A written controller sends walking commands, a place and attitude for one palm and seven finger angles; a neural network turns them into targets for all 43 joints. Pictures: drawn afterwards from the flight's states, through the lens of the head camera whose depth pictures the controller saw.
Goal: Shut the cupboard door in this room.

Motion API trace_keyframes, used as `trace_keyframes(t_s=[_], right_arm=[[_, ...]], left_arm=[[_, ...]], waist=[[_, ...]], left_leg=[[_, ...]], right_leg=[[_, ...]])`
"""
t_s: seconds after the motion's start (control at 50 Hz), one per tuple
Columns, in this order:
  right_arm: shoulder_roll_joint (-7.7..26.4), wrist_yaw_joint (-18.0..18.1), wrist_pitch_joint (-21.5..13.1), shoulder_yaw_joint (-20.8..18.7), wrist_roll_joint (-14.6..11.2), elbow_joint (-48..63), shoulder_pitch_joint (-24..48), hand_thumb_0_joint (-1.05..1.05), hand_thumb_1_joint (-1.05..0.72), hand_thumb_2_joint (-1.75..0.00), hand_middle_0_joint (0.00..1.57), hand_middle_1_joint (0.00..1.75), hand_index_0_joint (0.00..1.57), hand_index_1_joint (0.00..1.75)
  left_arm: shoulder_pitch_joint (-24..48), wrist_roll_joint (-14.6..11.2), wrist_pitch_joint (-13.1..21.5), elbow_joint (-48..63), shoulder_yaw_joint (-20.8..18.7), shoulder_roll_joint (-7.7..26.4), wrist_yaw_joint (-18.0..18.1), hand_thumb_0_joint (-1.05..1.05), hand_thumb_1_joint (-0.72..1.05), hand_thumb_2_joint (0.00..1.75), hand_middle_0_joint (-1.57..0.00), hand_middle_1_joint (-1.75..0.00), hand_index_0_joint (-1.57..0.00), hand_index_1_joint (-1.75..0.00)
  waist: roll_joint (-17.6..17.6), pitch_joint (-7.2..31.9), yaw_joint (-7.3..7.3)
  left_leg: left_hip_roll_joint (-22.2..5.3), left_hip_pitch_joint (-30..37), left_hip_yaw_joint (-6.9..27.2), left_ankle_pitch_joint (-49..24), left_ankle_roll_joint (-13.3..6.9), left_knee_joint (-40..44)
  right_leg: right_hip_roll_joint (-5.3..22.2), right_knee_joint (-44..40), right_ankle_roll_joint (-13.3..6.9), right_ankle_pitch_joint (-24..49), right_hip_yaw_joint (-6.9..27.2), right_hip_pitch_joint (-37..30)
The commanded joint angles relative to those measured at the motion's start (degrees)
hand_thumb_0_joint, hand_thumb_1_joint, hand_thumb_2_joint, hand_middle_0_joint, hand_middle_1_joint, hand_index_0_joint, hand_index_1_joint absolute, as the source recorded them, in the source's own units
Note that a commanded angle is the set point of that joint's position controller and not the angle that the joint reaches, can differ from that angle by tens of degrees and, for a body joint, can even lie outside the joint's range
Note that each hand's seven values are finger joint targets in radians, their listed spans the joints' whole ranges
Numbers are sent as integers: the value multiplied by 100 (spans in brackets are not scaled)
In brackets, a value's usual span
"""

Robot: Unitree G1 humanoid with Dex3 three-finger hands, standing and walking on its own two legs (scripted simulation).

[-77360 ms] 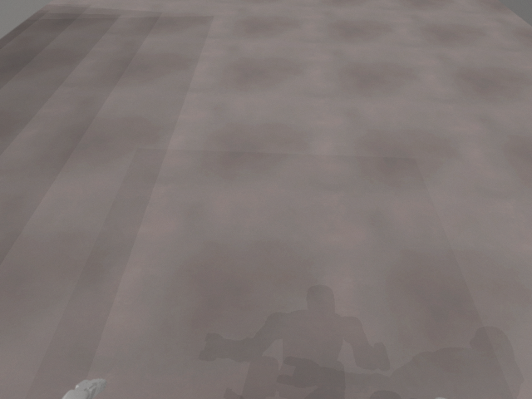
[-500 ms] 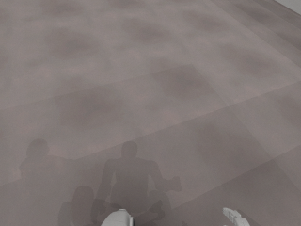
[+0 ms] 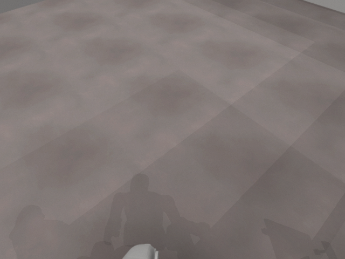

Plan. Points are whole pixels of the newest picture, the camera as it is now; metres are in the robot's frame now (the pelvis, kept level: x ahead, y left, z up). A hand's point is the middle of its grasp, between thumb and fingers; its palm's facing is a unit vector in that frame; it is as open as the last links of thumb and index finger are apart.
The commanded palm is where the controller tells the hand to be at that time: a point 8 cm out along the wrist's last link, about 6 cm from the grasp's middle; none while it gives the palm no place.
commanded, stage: turn to face it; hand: left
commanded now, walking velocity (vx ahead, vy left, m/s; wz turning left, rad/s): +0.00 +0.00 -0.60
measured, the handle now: out of the picture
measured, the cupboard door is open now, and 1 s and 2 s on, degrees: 54 54 54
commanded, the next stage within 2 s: none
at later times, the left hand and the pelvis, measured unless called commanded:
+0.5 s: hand (115, 227) +0.21 +0.19 -0.14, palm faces -0.31 -0.92 -0.25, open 7.4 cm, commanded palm none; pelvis +0.01 +0.03 +0.00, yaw -19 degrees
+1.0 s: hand (122, 230) +0.21 +0.17 -0.17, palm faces -0.53 -0.83 -0.19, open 7.4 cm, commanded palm none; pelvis +0.03 +0.04 +0.00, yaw -36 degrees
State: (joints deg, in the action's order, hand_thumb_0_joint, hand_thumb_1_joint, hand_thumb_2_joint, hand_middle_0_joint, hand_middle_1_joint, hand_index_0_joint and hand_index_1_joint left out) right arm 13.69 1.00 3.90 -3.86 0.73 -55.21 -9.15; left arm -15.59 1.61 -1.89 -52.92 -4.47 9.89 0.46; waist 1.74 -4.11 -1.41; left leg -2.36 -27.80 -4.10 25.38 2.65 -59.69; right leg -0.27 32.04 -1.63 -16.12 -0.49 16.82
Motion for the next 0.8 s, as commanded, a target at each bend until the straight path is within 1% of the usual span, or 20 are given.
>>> trace_keyframes(t_s=[0.0,0.08,0.14,0.16,0.18,0.2,0.22,0.28,0.34,0.42,0.44,0.48,0.5,0.52,0.54,0.56,0.62,0.64,0.74,0.78], right_arm=[[232,36,-259,2,2,640,215,0,-90,-90,20,30,20,30],[262,68,-296,25,-35,672,-33,0,-90,-90,20,30,20,30],[463,113,-395,20,-34,499,-702,0,-90,-90,20,30,20,30],[906,132,-463,-33,36,495,-820,0,-90,-90,20,30,20,30],[1371,146,-449,-117,85,590,-905,0,-90,-90,20,30,20,30],[1382,155,-439,-101,122,632,-966,0,-90,-90,20,30,20,30],[1273,167,-463,-75,148,635,-779,0,-90,-90,20,30,20,30],[1019,164,-436,-11,143,769,-377,0,-90,-90,20,30,20,30],[1029,139,-418,-47,130,681,-600,0,-90,-90,20,30,20,30],[1145,74,-382,-124,116,622,-704,0,-90,-90,20,30,20,30],[1170,67,-374,-147,111,631,-630,0,-90,-90,20,30,20,30],[1183,35,-356,-180,50,667,-475,0,-90,-90,20,30,20,30],[895,-7,-345,-141,-9,774,-493,0,-90,-90,20,30,20,30],[493,-21,-315,-24,16,1057,-189,0,-90,-90,20,30,20,30],[598,56,-228,3,20,1113,45,0,-90,-90,20,30,20,30],[565,106,-229,-12,6,1034,44,0,-90,-90,20,30,20,30],[629,46,-211,-22,11,790,-135,0,-90,-90,20,30,20,30],[556,28,-198,-12,21,768,-189,0,-90,-90,20,30,20,30],[462,11,-217,-7,-3,874,-101,0,-90,-90,20,30,20,30],[462,40,-275,-3,-29,882,-206,0,-90,-90,20,30,20,30]], left_arm=[[-136,1,104,392,-246,1220,72,0,90,90,-20,-30,-20,-30],[98,14,26,445,-299,1428,28,0,90,90,-20,-30,-20,-30],[508,-61,-45,547,-252,1301,1,0,90,90,-20,-30,-20,-30],[435,-109,-74,673,-191,994,-35,0,90,90,-20,-30,-20,-30],[392,-111,-72,812,-126,829,-90,0,90,90,-20,-30,-20,-30],[608,-41,-80,860,-134,1024,-122,0,90,90,-20,-30,-20,-30],[712,-13,-102,835,-169,1010,-127,0,90,90,-20,-30,-20,-30],[739,-50,-163,778,-135,867,-242,0,90,90,-20,-30,-20,-30],[913,-55,-190,855,-73,758,-282,0,90,90,-20,-30,-20,-30],[1017,-46,-131,969,-47,771,-281,0,90,90,-20,-30,-20,-30],[920,-56,-114,944,-51,776,-274,0,90,90,-20,-30,-20,-30],[395,-37,-39,791,-110,1002,-252,0,90,90,-20,-30,-20,-30],[23,13,36,682,-205,1507,-193,0,90,90,-20,-30,-20,-30],[-199,7,78,612,-297,1969,-111,0,90,90,-20,-30,-20,-30],[-351,-59,46,596,-291,2014,-45,0,90,90,-20,-30,-20,-30],[-59,-36,56,625,-318,1847,16,0,90,90,-20,-30,-20,-30],[656,-48,40,826,-187,1418,35,0,90,90,-20,-30,-20,-30],[674,-31,51,856,-178,1422,29,0,90,90,-20,-30,-20,-30],[546,15,18,778,-224,1541,-17,0,90,90,-20,-30,-20,-30],[568,8,4,748,-245,1535,-30,0,90,90,-20,-30,-20,-30]], waist=[[-851,843,-71],[-1034,706,-3],[-786,774,323],[457,868,311],[1627,795,312],[1110,695,424],[1172,638,298],[834,467,120],[911,552,270],[1146,583,358],[1140,668,283],[642,823,-2],[-701,1032,-163],[-1964,803,-312],[-1409,766,-415],[-1926,785,-226],[-1066,765,127],[-997,787,152],[-955,592,94],[-1129,627,128]], left_leg=[[-39,-302,280,-57,152,551],[113,359,197,-157,129,1816],[22,1863,259,-1367,52,3620],[-988,2481,1314,-1744,-273,4204],[-2276,2546,2420,-2445,-958,4433],[-2513,2052,2491,-2581,-1296,4365],[-2371,1962,2312,-3070,-1322,4262],[-1720,1974,839,-3779,-1044,3975],[-1627,2083,353,-3880,-971,3823],[-1772,2139,163,-3781,-926,3598],[-1798,2104,114,-3717,-870,3443],[-1524,1570,-247,-3064,-443,2590],[-1026,605,-677,-1683,-65,1577],[-239,-702,-602,1084,188,271],[-299,-870,184,1057,147,-420],[-334,-1157,398,829,165,-760],[-398,-554,418,-147,251,-581],[-331,-343,335,-213,263,-297],[-58,253,214,-189,214,1075],[83,661,198,-286,161,1855]], right_leg=[[1405,-1008,-976,2737,1679,-1263],[1257,-850,-916,2652,1890,-919],[785,-311,-381,1819,1735,62],[103,410,-37,565,1206,869],[-343,1707,250,-1723,339,1506],[-149,2733,277,-1953,358,1390],[-30,3262,321,-1844,387,1537],[159,3077,445,-1222,74,1366],[116,2179,421,-980,-222,920],[23,1194,322,-894,-475,465],[27,750,278,-678,-468,207],[63,-674,154,592,-422,-932],[1032,-1157,-153,1774,666,-1947],[2214,-1191,-777,3726,2182,-2070],[2306,-1106,-1127,3847,2169,-1805],[2017,-1119,-1149,3493,2293,-1772],[1421,-1022,-907,2847,1383,-1189],[1346,-1035,-880,2715,1286,-1026],[1256,-1141,-933,1697,1777,-504],[1182,-942,-865,1944,1990,-375]])
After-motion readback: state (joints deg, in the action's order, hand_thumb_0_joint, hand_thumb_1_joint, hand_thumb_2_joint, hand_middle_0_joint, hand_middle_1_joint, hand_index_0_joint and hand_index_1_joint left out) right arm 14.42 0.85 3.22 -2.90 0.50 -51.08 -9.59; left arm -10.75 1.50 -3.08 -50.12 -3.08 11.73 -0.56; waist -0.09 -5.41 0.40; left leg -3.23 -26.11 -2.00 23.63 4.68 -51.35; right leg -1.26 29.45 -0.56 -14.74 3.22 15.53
